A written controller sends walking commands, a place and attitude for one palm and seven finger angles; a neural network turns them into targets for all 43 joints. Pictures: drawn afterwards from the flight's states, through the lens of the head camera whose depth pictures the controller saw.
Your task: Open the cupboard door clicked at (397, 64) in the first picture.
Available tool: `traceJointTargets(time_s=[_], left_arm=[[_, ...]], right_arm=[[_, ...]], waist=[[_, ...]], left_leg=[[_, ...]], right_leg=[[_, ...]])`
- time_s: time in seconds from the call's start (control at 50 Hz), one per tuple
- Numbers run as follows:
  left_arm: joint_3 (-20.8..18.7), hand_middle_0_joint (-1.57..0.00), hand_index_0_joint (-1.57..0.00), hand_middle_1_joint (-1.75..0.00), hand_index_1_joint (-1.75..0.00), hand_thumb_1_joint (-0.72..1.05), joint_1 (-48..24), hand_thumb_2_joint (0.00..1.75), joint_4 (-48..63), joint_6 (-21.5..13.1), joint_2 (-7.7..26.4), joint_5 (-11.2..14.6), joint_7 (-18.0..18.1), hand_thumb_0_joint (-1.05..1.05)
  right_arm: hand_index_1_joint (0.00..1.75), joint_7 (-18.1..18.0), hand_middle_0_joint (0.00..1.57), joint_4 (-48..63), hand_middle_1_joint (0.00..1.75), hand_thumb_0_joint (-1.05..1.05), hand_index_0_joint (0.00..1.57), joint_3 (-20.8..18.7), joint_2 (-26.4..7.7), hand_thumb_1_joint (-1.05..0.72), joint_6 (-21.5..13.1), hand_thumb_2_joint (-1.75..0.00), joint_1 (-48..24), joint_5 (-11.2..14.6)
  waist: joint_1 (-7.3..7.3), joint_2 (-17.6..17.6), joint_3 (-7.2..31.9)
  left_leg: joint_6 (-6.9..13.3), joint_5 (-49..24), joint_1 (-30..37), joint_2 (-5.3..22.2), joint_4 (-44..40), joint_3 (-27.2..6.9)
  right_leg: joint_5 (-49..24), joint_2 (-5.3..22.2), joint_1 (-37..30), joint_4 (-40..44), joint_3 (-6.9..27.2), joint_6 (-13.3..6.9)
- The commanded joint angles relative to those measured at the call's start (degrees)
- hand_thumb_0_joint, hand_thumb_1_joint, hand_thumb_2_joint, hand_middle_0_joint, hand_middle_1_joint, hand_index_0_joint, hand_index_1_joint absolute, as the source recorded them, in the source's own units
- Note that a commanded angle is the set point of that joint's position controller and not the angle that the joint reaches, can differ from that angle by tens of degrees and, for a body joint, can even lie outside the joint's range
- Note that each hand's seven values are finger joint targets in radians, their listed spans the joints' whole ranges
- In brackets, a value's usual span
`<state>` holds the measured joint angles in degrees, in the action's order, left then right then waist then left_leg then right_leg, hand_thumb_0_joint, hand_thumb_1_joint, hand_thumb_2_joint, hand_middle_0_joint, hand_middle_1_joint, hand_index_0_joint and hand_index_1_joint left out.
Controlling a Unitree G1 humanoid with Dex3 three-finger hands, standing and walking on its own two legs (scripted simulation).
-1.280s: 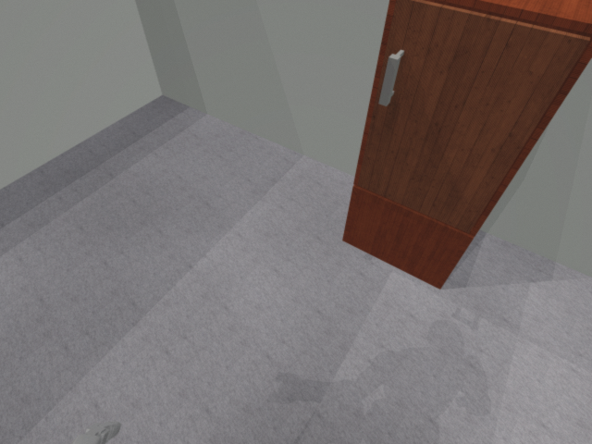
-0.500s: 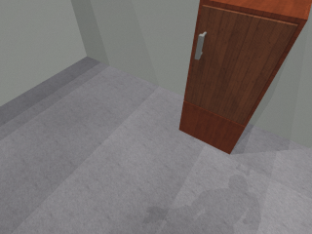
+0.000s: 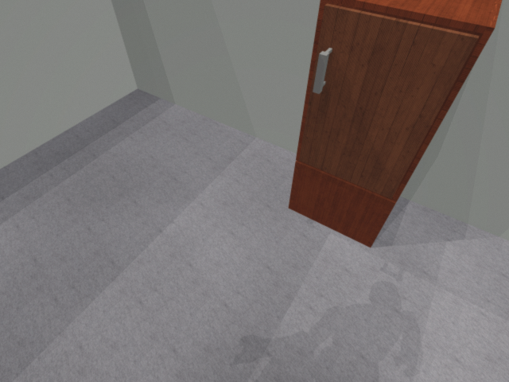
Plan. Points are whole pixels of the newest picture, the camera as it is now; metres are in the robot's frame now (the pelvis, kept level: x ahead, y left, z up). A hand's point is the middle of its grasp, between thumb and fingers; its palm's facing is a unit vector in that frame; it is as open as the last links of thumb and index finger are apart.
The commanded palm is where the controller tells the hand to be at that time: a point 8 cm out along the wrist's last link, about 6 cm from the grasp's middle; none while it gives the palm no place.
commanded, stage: look at it before walking up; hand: left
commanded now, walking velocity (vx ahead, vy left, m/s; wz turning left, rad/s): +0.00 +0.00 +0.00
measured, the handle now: (323, 70) +0.98 -0.17 +0.01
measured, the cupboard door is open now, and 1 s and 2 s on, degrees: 0 0 0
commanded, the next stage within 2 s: turn to face it in 0.36 s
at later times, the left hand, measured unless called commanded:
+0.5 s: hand out of the picture +0.09 +0.25 -0.15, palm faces -0.04 -0.94 -0.34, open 7.4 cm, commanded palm none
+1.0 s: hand out of the picture +0.05 +0.16 -0.17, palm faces -0.18 -0.95 -0.26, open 7.4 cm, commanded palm none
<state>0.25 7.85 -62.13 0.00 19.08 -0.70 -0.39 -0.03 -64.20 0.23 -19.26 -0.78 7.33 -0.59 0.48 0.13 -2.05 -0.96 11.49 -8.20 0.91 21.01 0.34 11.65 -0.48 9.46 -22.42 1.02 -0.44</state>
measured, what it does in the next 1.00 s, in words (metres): lifts its left foot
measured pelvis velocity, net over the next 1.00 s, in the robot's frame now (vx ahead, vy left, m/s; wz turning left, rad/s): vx -0.02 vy -0.03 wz -0.24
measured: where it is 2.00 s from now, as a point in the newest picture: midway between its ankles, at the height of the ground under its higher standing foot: outside the picture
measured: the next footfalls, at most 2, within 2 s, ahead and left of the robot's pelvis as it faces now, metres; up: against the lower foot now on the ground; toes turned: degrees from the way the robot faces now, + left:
left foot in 1.40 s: +0.04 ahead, +0.12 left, +0.00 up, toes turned -24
right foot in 1.86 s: -0.04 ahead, -0.09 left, +0.00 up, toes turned -36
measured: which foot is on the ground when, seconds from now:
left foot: down 0.00-0.84, up 0.86-1.00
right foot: down 0.00-1.00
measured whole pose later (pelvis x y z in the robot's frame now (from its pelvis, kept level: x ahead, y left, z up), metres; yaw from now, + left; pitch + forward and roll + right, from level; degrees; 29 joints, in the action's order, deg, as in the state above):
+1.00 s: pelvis -0.02 -0.03 -0.01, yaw -14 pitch +0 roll +2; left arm -2.2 15.0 -53.5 2.3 10.9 -0.9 -0.1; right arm -0.8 -56.0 -3.1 -13.6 3.2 7.6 -0.7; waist -1.7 -1.2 -6.3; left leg -2.9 22.2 -26.6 2.4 63.2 0.4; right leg 13.7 -4.1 18.3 -32.0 1.8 -4.8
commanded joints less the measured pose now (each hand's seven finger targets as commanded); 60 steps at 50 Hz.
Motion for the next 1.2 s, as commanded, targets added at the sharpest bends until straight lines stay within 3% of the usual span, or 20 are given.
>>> traceJointTargets(time_s=[0.0, 0.46, 0.48, 0.54, 0.6, 0.66, 0.68, 0.72, 0.76, 0.78, 0.8, 0.82, 0.84, 0.86, 0.88, 0.9, 0.94, 1.02, 1.1, 1.18], left_arm=[[-2.37, -0.20, -0.20, -0.30, -0.30, 0.90, -2.77, 0.90, 3.54, -1.68, 12.25, 0.10, 1.04, 0.00], [-2.45, -0.20, -0.20, -0.30, -0.30, 0.90, -3.18, 0.90, 3.56, -1.63, 12.40, 0.04, 1.10, 0.00], [-2.54, -0.20, -0.20, -0.30, -0.30, 0.90, -3.03, 0.90, 3.90, -1.36, 12.05, 0.04, 1.07, 0.00], [-1.89, -0.20, -0.20, -0.30, -0.30, 0.90, 0.44, 0.90, 4.32, 0.48, 6.28, 0.07, 1.45, 0.00], [-2.69, -0.20, -0.20, -0.30, -0.30, 0.90, 1.41, 0.90, 6.33, 1.47, 6.41, -0.16, 1.26, 0.00], [-3.24, -0.20, -0.20, -0.30, -0.30, 0.90, 1.99, 0.90, 8.55, 2.02, 5.62, -0.27, 0.78, 0.00], [-3.38, -0.20, -0.20, -0.30, -0.30, 0.90, 2.36, 0.90, 9.15, 2.25, 5.06, -0.30, 0.57, 0.00], [-3.72, -0.20, -0.20, -0.30, -0.30, 0.90, 3.17, 0.90, 10.41, 2.57, 3.19, -0.33, 0.23, 0.00], [-4.28, -0.20, -0.20, -0.30, -0.30, 0.90, 5.68, 0.90, 10.91, 2.85, 2.60, -0.25, -0.09, 0.00], [-4.64, -0.20, -0.20, -0.30, -0.30, 0.90, 8.43, 0.90, 10.61, 2.56, 2.44, -0.38, -0.30, 0.00], [-5.17, -0.20, -0.20, -0.30, -0.30, 0.90, 12.18, 0.90, 9.68, 2.06, 3.78, -0.76, -0.34, 0.00], [-6.39, -0.20, -0.20, -0.30, -0.30, 0.90, 13.46, 0.90, 9.95, 1.00, 9.88, -1.60, 0.45, 0.00], [-6.28, -0.20, -0.20, -0.30, -0.30, 0.90, 14.36, 0.90, 10.28, 1.05, 11.22, -0.77, 1.15, 0.00], [-6.36, -0.20, -0.20, -0.30, -0.30, 0.90, 11.73, 0.90, 10.89, 1.21, 9.74, -0.47, 1.55, 0.00], [-6.28, -0.20, -0.20, -0.30, -0.30, 0.90, 8.92, 0.90, 12.02, 1.16, 7.83, -0.39, 1.56, 0.00], [-5.97, -0.20, -0.20, -0.30, -0.30, 0.90, 6.27, 0.90, 12.74, 1.08, 6.47, -0.28, 1.63, 0.00], [-5.60, -0.20, -0.20, -0.30, -0.30, 0.90, 6.48, 0.90, 13.04, 0.40, 4.48, -0.01, 1.53, 0.00], [-5.98, -0.20, -0.20, -0.30, -0.30, 0.90, 9.16, 0.90, 12.07, 0.24, 3.70, -0.10, 1.67, 0.00], [-6.09, -0.20, -0.20, -0.30, -0.30, 0.90, 10.95, 0.90, 11.29, 0.45, 3.00, -0.31, 1.63, 0.00], [-6.15, -0.20, -0.20, -0.30, -0.30, 0.90, 10.82, 0.90, 11.43, 0.69, 3.23, -0.78, 1.70, 0.00]], right_arm=[[0.30, -0.71, 0.20, 3.82, 0.30, 0.00, 0.20, -2.37, -11.74, -0.90, -1.06, -0.90, -2.46, 0.07], [0.30, -0.96, 0.20, 3.91, 0.30, 0.00, 0.20, -2.51, -12.20, -0.90, -1.28, -0.90, -3.47, 0.06], [0.30, -1.10, 0.20, 4.16, 0.30, 0.00, 0.20, -2.65, -11.90, -0.90, -1.23, -0.90, -3.15, -0.02], [0.30, -1.48, 0.20, 4.41, 0.30, 0.00, 0.20, -1.97, -5.28, -0.90, 0.14, -0.90, 0.84, -0.06], [0.30, -1.91, 0.20, 6.63, 0.30, 0.00, 0.20, -3.08, -6.31, -0.90, 0.99, -0.90, 2.08, -0.12], [0.30, -2.12, 0.20, 8.97, 0.30, 0.00, 0.20, -4.13, -7.08, -0.90, 1.38, -0.90, 1.51, -0.28], [0.30, -2.09, 0.20, 9.65, 0.30, 0.00, 0.20, -4.50, -7.41, -0.90, 1.42, -0.90, 1.05, -0.31], [0.30, -1.87, 0.20, 10.88, 0.30, 0.00, 0.20, -5.08, -7.52, -0.90, 1.18, -0.90, 0.13, -0.42], [0.30, -1.76, 0.20, 12.64, 0.30, 0.00, 0.20, -5.44, -7.17, -0.90, 1.15, -0.90, -2.40, -0.56], [0.30, -1.73, 0.20, 13.33, 0.30, 0.00, 0.20, -5.55, -7.01, -0.90, 1.29, -0.90, -3.98, -0.69], [0.30, -1.60, 0.20, 13.95, 0.30, 0.00, 0.20, -5.66, -6.43, -0.90, 1.68, -0.90, -4.90, -0.51], [0.30, -1.39, 0.20, 15.11, 0.30, 0.00, 0.20, -4.91, -1.50, -0.90, 2.25, -0.90, -2.44, -0.15], [0.30, -1.46, 0.20, 16.62, 0.30, 0.00, 0.20, -4.62, -0.67, -0.90, 2.49, -0.90, -4.12, 0.00], [0.30, -1.53, 0.20, 15.46, 0.30, 0.00, 0.20, -5.06, -1.80, -0.90, 2.90, -0.90, -1.88, 0.10], [0.30, -1.27, 0.20, 14.93, 0.30, 0.00, 0.20, -5.27, -1.88, -0.90, 2.83, -0.90, -2.61, 0.05], [0.30, -1.10, 0.20, 13.90, 0.30, 0.00, 0.20, -5.40, -2.28, -0.90, 2.63, -0.90, -1.70, -0.03], [0.30, -1.11, 0.20, 12.87, 0.30, 0.00, 0.20, -5.21, -1.04, -0.90, 2.50, -0.90, 0.51, -0.29], [0.30, -1.54, 0.20, 12.56, 0.30, 0.00, 0.20, -5.00, 0.30, -0.90, 2.65, -0.90, 1.16, -0.41], [0.30, -1.84, 0.20, 13.16, 0.30, 0.00, 0.20, -4.92, 0.64, -0.90, 2.61, -0.90, 0.10, -0.37], [0.30, -1.97, 0.20, 13.73, 0.30, 0.00, 0.20, -4.57, 0.57, -0.90, 2.28, -0.90, -0.43, -0.27]], waist=[[-0.28, 0.42, 3.76], [-0.36, 0.13, 4.72], [-0.36, -0.54, 4.51], [0.03, 0.23, 4.44], [0.17, -0.46, 4.38], [-0.01, -4.01, 3.67], [-0.21, -6.04, 3.01], [-0.93, -10.83, 2.22], [-2.41, -11.73, 1.81], [-4.09, -9.92, 1.95], [-6.11, -3.88, 3.14], [-5.74, 17.36, 2.75], [-5.91, 18.84, 2.11], [-3.79, 14.76, 2.14], [-3.49, 12.75, -0.12], [-2.01, 8.30, -0.41], [-1.17, 5.09, 3.76], [-1.72, 4.67, 7.10], [-2.68, 6.26, 6.78], [-2.92, 7.14, 6.05]], left_leg=[[2.10, -4.93, 1.08, 5.78, -2.99, -5.31], [2.09, -9.92, 3.60, 6.39, -3.12, -4.60], [2.01, -11.26, 4.24, 6.62, -1.93, -3.72], [0.80, -12.51, 4.00, 6.98, 1.77, -0.64], [1.31, -12.29, 3.95, 8.39, 3.78, 0.01], [3.13, -11.09, 3.28, 11.52, 3.52, -1.20], [4.42, -10.80, 2.09, 13.63, 2.62, -2.15], [8.22, -15.38, 0.59, 18.60, 0.82, -4.25], [8.97, -15.72, -4.22, 20.32, 2.87, -2.41], [6.93, -14.58, -6.17, 18.52, 7.73, 0.55], [3.23, -8.33, -9.96, 14.36, 17.34, 4.49], [-1.99, 14.56, -20.89, 4.10, 34.06, 9.08], [-2.19, 24.24, -23.39, 0.07, 42.30, 1.45], [-1.37, 19.65, -22.72, 1.66, 45.04, -3.03], [-1.23, 15.97, -23.39, 2.55, 46.20, -3.57], [-1.48, 12.15, -23.19, 3.19, 46.57, -3.47], [-2.20, 8.04, -22.62, 2.79, 45.16, -2.99], [-3.15, 7.40, -23.51, 2.25, 42.43, -2.79], [-3.24, 8.36, -23.76, 1.80, 39.29, -2.99], [-2.73, 10.96, -20.78, 1.37, 33.13, -2.92]], right_leg=[[-5.13, 6.98, -0.25, 4.42, 6.59, -1.59], [-11.65, 6.88, -1.34, 3.34, 6.17, -1.49], [-13.84, 6.79, -0.48, 2.48, 6.45, -1.64], [-18.72, 6.37, 1.82, -1.45, 7.25, -1.03], [-19.25, 5.06, 5.15, -5.80, 7.40, -1.12], [-14.21, 2.36, 9.59, -12.36, 5.87, -0.40], [-9.06, 1.36, 10.84, -16.26, 4.55, -0.01], [11.36, 0.03, 12.80, -24.35, 0.56, 0.94], [15.62, 2.48, 8.96, -25.10, 0.54, 0.81], [11.87, 2.81, 5.43, -19.82, 0.15, 0.59], [0.04, 3.42, 0.51, -10.54, 1.62, 0.08], [-12.93, 15.51, -2.43, 2.32, 22.97, -2.86], [-21.58, 20.96, 1.52, 6.76, 33.82, -7.33], [-10.19, 18.95, 2.27, 8.02, 29.83, -8.01], [-2.63, 16.54, 5.74, 8.96, 29.35, -7.33], [-2.75, 14.44, 5.38, 7.68, 26.87, -6.59], [-8.96, 11.54, 0.73, 5.47, 22.40, -6.17], [-12.35, 10.37, -4.57, 4.16, 21.22, -6.72], [-11.90, 10.05, -5.42, 4.47, 22.80, -7.05], [-10.47, 10.35, -2.84, 5.04, 25.68, -9.68]])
